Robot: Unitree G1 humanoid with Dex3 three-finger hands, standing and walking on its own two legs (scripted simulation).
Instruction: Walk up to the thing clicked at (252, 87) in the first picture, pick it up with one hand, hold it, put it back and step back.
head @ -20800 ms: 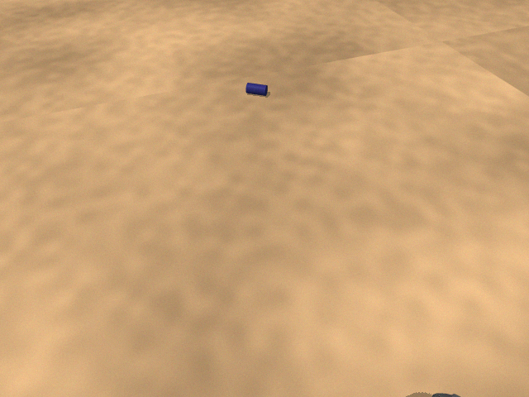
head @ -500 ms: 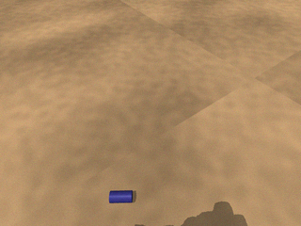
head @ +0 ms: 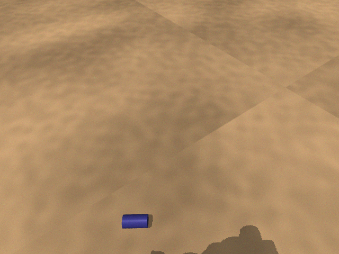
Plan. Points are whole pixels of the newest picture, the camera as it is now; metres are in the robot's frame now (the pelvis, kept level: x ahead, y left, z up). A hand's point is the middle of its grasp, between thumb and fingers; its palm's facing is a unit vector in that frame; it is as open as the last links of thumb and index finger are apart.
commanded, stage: stand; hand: left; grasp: from above
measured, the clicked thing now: (135, 221) +0.41 +0.21 -0.75
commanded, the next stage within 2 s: rise first in 0.30 s
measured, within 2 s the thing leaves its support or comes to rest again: neither
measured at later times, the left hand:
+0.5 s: hand out of the picture +0.10 +0.25 -0.16, palm faces +0.04 -0.94 -0.33, open 7.6 cm
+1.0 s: hand out of the picture +0.13 +0.26 -0.22, palm faces -0.10 -0.90 -0.42, open 13.7 cm
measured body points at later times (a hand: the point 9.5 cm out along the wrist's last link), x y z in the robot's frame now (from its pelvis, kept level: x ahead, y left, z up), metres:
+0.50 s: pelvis -0.01 +0.00 -0.01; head +0.03 +0.00 +0.44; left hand +0.10 +0.30 -0.13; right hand +0.09 -0.29 -0.13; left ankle +0.01 +0.10 -0.75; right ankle -0.03 -0.12 -0.75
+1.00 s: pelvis -0.02 +0.00 -0.07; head +0.07 +0.01 +0.37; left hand +0.14 +0.30 -0.19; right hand +0.11 -0.27 -0.17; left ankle +0.01 +0.10 -0.75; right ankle -0.03 -0.12 -0.75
